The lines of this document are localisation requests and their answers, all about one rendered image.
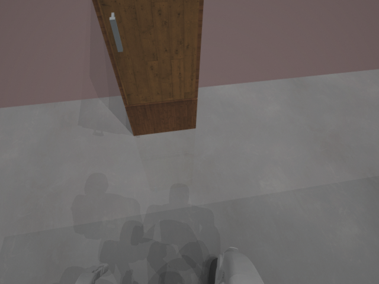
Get cupboard door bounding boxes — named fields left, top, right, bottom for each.
left=97, top=0, right=200, bottom=105

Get robot right thigh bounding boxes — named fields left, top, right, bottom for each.
left=216, top=251, right=264, bottom=284

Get left robot hand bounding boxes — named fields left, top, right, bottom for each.
left=75, top=263, right=109, bottom=284

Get handle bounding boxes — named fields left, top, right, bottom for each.
left=110, top=12, right=123, bottom=52

